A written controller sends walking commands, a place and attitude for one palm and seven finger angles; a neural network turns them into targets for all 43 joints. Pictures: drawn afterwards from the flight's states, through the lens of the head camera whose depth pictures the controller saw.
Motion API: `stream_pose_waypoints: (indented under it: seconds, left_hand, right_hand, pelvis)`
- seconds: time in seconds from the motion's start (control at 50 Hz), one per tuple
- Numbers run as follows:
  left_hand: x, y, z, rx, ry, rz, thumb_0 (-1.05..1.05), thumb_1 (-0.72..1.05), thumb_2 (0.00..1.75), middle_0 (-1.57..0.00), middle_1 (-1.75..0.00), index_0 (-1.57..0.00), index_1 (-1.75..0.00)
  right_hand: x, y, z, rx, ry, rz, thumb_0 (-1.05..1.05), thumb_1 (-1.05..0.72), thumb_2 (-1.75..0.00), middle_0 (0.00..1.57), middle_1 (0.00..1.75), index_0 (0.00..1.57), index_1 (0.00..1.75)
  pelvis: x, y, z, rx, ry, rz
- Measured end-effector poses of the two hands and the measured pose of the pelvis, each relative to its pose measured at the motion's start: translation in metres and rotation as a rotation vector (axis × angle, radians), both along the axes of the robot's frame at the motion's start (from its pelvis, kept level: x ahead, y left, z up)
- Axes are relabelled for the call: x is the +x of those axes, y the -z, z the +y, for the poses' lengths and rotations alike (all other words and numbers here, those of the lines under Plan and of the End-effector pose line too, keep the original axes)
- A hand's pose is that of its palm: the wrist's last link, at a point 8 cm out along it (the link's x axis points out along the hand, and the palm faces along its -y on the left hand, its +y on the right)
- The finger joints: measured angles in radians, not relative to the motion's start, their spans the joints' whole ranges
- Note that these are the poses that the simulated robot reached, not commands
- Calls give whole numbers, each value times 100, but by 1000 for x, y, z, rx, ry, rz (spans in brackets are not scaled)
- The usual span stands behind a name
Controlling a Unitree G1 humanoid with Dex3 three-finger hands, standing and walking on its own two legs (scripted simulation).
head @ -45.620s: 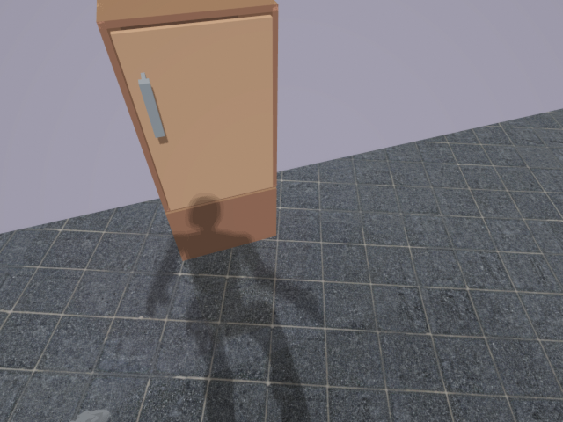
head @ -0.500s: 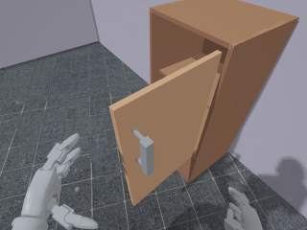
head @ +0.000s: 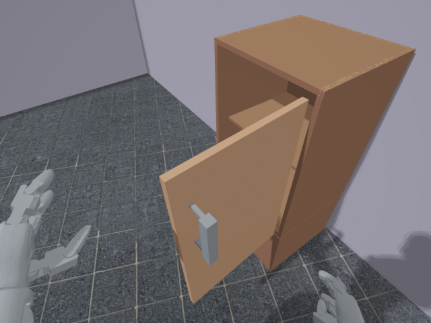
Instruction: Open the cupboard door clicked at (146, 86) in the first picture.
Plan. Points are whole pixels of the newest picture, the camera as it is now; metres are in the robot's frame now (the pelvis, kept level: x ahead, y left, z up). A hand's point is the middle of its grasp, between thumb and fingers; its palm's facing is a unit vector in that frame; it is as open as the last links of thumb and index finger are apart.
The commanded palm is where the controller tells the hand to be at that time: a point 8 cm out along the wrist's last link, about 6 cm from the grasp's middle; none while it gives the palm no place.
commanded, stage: draw the hand back to the body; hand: left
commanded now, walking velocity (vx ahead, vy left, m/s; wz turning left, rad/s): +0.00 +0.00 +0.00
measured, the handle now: (202, 233) +0.30 +0.07 -0.01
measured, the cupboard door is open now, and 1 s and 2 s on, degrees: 94 94 94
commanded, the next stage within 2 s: step back with the hand held close in 0.50 s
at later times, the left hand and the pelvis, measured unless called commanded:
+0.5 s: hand (60, 237) +0.18 +0.24 +0.15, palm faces +0.45 -0.80 -0.40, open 7.4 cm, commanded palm +0.13 +0.28 +0.17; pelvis -0.01 -0.02 +0.01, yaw +0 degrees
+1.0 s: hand (52, 242) +0.18 +0.25 +0.15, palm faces +0.33 -0.79 -0.51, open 7.4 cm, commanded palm +0.11 +0.30 +0.18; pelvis -0.04 +0.00 +0.00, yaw -3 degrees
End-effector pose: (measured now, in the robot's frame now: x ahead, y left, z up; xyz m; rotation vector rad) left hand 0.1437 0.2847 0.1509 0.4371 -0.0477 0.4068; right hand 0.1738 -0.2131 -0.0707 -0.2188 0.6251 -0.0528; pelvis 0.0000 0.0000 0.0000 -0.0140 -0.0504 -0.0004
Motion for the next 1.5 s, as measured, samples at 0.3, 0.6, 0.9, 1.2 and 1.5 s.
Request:
stream_pose_waypoints:
  seconds: [0.3,0.6,0.9,1.2,1.5]
  left_hand:
    - [0,-22,4,29,-46,-78,1,82,87,-21,-30,-21,-30]
    - [-7,-22,-6,36,-35,-78,1,88,90,-21,-30,-22,-30]
    - [3,-22,0,128,71,-26,1,89,90,-21,-30,-22,-30]
    - [-47,-25,24,191,62,-122,1,88,90,-22,-30,-22,-30]
    - [-77,-25,22,181,85,-244,1,88,90,-21,-30,-22,-30]
  right_hand:
    - [-2,0,-17,4,12,24,1,-90,-90,20,30,20,30]
    - [-13,5,-27,10,29,36,1,-90,-90,20,30,20,30]
    - [-40,0,-42,-31,152,88,1,-90,-90,20,30,20,30]
    - [-91,1,-20,-63,157,82,1,-90,-90,20,30,20,30]
    - [-139,17,-10,-79,127,126,1,-90,-90,20,30,21,30]
  pelvis:
    - [-3,-5,-10,5,7,-27]
    - [-9,-5,-19,6,8,-42]
    - [-26,-5,-5,5,40,48]
    - [-71,7,14,15,35,38]
    - [-106,19,18,-2,18,44]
